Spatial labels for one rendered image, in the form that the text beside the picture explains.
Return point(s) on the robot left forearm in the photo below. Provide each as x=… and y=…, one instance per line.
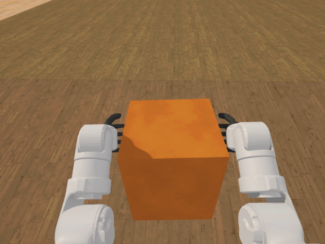
x=90, y=178

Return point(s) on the robot right hand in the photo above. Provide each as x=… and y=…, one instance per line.
x=231, y=121

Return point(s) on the robot left upper arm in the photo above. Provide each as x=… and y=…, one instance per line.
x=86, y=224

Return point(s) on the robot left hand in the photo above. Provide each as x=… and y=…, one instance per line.
x=109, y=121

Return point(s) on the carton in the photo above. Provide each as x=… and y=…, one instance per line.
x=172, y=159

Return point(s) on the robot right forearm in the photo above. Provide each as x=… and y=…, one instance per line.
x=259, y=175

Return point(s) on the robot right upper arm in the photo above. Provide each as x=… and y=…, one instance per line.
x=269, y=223

